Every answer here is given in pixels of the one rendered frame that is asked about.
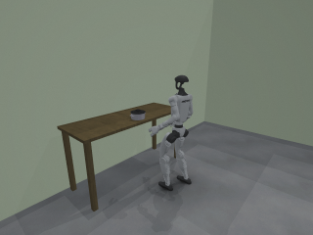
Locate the pot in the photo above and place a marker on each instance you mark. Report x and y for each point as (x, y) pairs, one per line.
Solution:
(138, 117)

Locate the left robot hand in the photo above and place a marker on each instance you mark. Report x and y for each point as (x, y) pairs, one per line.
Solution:
(154, 130)

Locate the left robot thigh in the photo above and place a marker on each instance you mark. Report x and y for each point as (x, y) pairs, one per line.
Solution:
(165, 144)

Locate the left robot shin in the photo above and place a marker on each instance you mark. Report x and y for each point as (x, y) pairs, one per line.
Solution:
(165, 169)

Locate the left robot upper arm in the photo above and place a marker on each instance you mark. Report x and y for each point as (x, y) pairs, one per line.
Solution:
(174, 107)

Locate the left robot forearm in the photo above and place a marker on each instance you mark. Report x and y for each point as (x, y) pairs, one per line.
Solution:
(166, 123)

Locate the lid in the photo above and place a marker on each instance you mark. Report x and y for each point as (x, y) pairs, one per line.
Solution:
(137, 112)

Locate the table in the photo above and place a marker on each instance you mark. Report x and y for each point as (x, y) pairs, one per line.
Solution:
(95, 128)

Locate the right robot upper arm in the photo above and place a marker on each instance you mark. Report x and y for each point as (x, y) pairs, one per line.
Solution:
(190, 112)

